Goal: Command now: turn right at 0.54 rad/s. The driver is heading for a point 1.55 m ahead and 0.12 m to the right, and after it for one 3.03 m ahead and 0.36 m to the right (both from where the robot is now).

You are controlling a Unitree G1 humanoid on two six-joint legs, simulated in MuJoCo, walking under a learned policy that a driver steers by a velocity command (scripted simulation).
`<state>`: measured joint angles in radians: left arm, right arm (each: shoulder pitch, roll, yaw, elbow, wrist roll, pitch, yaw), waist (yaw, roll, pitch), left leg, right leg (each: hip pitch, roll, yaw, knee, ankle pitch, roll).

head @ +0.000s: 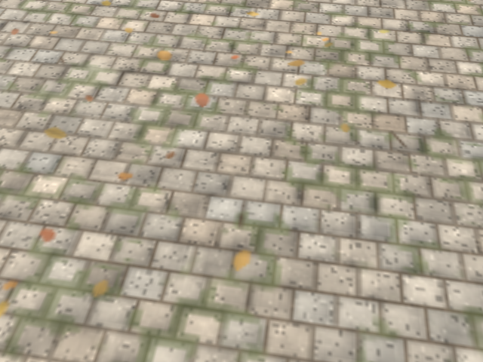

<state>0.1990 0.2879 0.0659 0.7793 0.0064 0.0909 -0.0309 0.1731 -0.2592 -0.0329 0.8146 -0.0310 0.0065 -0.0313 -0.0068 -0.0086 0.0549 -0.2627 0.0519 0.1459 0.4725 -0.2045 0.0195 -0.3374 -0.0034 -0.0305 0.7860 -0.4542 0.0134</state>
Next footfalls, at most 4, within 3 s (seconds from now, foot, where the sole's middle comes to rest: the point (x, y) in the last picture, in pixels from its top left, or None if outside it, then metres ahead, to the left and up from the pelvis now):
0.06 right None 0.02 -0.12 -0.77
0.58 left None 0.06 0.08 -0.77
2.02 left None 0.41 -0.07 -0.77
2.56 right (352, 292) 0.67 -0.30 -0.77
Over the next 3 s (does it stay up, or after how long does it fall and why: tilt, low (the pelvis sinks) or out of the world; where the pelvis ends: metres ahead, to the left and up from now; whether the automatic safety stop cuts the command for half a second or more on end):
stays up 0.76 -0.24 0.00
